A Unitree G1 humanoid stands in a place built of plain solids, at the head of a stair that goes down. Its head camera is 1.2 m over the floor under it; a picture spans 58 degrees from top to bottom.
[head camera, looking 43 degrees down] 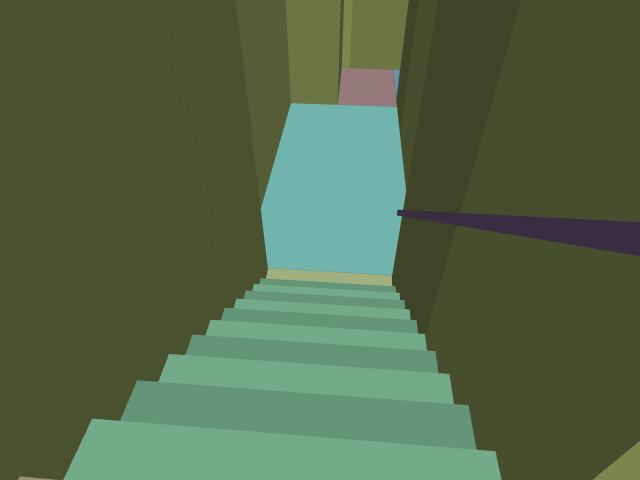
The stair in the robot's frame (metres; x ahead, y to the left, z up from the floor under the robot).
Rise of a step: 0.19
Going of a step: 0.24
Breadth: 1.30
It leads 5 degrees to the right of straight ahead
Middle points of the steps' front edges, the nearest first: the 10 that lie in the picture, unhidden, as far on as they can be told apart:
0.59 0.10 -0.19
0.83 0.08 -0.39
1.07 0.06 -0.58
1.32 0.04 -0.77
1.56 0.02 -0.97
1.80 0.00 -1.16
2.04 -0.02 -1.36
2.29 -0.04 -1.55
2.53 -0.05 -1.74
2.77 -0.07 -1.94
